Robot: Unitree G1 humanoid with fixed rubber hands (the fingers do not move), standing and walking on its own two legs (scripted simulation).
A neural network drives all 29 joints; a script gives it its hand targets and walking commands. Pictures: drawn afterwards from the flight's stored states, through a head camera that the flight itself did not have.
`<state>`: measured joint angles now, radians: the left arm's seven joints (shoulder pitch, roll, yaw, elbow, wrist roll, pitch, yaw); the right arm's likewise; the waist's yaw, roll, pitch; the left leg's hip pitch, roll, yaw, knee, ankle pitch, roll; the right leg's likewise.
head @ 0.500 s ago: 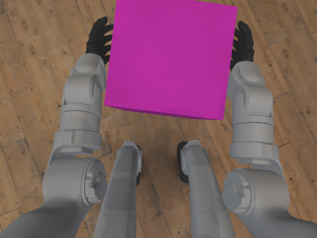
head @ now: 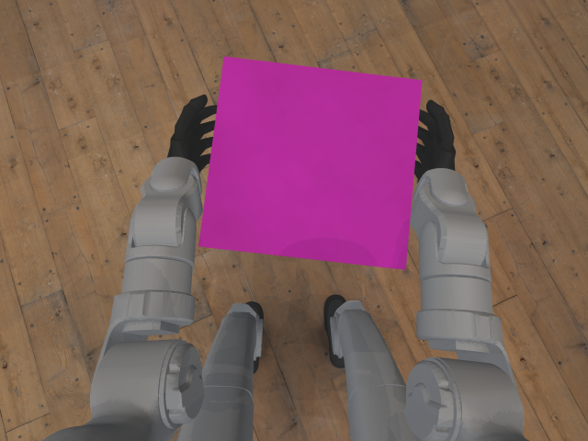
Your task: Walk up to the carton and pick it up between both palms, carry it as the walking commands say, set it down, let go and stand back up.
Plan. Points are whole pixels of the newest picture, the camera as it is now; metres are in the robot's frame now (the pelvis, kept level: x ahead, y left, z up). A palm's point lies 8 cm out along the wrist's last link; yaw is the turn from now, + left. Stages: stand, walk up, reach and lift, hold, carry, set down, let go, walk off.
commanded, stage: reach and lift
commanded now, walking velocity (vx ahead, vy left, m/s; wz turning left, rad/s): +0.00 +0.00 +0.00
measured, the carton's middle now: (306, 184) +0.43 +0.00 -0.09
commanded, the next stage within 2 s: none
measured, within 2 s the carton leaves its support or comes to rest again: neither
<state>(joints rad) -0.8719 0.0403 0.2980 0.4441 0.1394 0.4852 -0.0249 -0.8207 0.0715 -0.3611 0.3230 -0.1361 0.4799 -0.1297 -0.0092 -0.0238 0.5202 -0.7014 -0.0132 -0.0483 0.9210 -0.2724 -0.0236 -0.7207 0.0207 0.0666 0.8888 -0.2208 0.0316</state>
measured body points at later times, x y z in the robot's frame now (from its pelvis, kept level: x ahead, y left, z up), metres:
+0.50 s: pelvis +0.08 +0.00 +0.05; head +0.08 +0.00 +0.50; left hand +0.44 +0.14 +0.08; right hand +0.43 -0.17 +0.09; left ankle +0.12 +0.13 -0.68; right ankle +0.14 -0.13 -0.68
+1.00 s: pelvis +0.12 +0.00 +0.07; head +0.10 +0.01 +0.52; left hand +0.42 +0.14 +0.09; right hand +0.41 -0.17 +0.10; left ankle +0.12 +0.13 -0.68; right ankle +0.14 -0.13 -0.68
